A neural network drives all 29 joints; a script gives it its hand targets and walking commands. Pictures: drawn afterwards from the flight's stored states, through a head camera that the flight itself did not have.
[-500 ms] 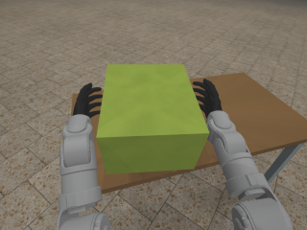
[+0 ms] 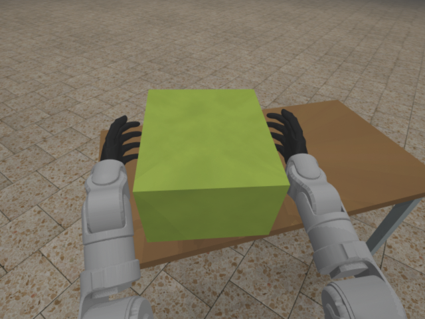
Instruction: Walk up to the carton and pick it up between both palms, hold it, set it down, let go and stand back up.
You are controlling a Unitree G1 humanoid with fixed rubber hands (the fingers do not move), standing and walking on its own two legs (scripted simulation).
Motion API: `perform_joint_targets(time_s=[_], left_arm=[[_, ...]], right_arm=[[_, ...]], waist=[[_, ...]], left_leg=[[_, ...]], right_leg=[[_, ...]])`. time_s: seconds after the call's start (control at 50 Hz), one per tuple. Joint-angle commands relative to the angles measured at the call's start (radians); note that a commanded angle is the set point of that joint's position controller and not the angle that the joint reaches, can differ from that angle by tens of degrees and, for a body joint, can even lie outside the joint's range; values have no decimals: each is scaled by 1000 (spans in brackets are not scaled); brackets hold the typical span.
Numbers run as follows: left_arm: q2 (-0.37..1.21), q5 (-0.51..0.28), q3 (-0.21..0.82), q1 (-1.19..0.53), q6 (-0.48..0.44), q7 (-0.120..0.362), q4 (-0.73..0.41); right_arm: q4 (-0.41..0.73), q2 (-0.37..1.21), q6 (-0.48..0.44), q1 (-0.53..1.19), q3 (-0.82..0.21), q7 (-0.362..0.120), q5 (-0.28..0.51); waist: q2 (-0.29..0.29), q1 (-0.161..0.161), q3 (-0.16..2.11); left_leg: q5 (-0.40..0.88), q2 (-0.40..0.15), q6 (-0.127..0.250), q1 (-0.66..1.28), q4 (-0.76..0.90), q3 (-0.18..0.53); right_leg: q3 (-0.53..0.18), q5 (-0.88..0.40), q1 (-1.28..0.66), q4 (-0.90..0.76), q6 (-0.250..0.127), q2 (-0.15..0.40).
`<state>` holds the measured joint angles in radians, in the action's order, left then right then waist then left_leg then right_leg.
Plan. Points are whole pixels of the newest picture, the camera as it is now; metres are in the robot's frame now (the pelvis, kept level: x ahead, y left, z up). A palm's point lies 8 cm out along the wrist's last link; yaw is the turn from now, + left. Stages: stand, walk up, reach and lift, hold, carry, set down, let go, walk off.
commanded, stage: hold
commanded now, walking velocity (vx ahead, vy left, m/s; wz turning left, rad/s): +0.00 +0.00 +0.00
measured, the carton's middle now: (205, 158) +0.40 +0.01 +0.14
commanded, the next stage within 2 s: none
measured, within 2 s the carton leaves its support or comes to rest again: neither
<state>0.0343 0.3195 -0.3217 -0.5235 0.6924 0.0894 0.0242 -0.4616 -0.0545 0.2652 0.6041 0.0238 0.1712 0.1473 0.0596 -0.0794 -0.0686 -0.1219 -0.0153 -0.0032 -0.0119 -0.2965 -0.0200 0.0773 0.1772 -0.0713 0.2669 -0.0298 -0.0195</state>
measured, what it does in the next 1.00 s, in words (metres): stands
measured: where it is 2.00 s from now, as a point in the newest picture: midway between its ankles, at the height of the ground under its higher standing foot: outside the picture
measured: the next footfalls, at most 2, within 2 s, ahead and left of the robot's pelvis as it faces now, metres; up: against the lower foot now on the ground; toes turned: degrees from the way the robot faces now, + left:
none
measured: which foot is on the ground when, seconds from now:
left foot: down 0.00-1.00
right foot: down 0.00-1.00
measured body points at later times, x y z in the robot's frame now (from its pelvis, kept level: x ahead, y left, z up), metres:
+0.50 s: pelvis +0.00 +0.00 +0.00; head -0.04 +0.03 +0.45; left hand +0.36 +0.18 +0.18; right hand +0.37 -0.14 +0.18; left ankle +0.04 +0.12 -0.75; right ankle +0.00 -0.09 -0.75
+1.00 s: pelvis +0.00 +0.01 +0.00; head -0.04 +0.04 +0.45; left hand +0.36 +0.18 +0.18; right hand +0.37 -0.15 +0.18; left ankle +0.04 +0.12 -0.75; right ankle +0.00 -0.09 -0.75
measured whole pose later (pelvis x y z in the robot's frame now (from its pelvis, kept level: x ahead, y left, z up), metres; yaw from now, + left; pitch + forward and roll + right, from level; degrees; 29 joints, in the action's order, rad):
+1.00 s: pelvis +0.00 +0.01 +0.00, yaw -1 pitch -9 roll +0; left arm 0.04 0.32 -0.31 -0.53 0.72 0.06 0.03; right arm -0.51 -0.06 0.25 0.62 0.03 0.15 0.16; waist 0.06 -0.07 -0.05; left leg -0.12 -0.01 0.01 -0.03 -0.30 -0.04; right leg 0.06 0.17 -0.05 0.27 -0.02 -0.01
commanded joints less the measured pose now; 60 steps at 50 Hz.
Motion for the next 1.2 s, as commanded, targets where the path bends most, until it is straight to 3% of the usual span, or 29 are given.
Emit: perform_joint_targets(time_s=[0.0,0.12,0.22,0.24,0.26,0.28,0.32,0.56,0.8,1.18], left_arm=[[415,-121,461,-548,-40,124,-58],[431,-142,498,-565,-50,116,-96],[425,-130,484,-555,-46,118,-81],[428,-130,490,-553,-46,116,-90],[393,-123,447,-541,-49,116,-101],[400,-134,462,-533,-47,118,-99],[405,-144,473,-545,-48,119,-114],[435,-157,517,-587,-42,96,-88],[433,-146,509,-573,-38,84,-109],[426,-147,494,-586,-44,100,-88]], right_arm=[[264,496,-69,672,-346,-92,48],[298,499,-83,682,-360,-92,55],[279,489,-83,675,-343,-96,49],[287,494,-85,677,-351,-97,50],[257,533,-71,658,-402,-92,64],[266,529,-68,653,-402,-87,74],[275,529,-66,663,-405,-83,81],[234,501,-66,670,-324,-111,49],[237,487,-78,687,-342,-123,69],[231,515,-66,684,-345,-109,62]], waist=[[-54,1,337],[-77,-11,398],[-78,-8,374],[-73,-2,379],[-38,42,384],[-44,24,392],[-49,20,394],[-86,-10,367],[-87,10,402],[-65,3,386]], left_leg=[[133,41,4,139,19,-36],[212,40,-11,190,-11,-30],[171,37,-7,170,6,-34],[181,36,-6,173,6,-32],[206,51,18,159,-7,-38],[200,49,13,154,-4,-33],[200,51,7,145,-4,-31],[132,24,-6,177,12,-25],[221,24,-10,210,-13,-22],[167,38,2,163,2,-29]], right_leg=[[18,-178,22,-41,70,-13],[21,-229,21,-28,66,-20],[24,-185,29,-37,63,-17],[21,-192,30,-36,63,-15],[-3,-275,-5,-34,82,6],[-4,-315,-14,-20,88,3],[-2,-318,-18,-15,90,3],[25,-112,98,-44,57,-15],[25,-158,81,-37,53,-23],[10,-205,41,-33,69,-9]])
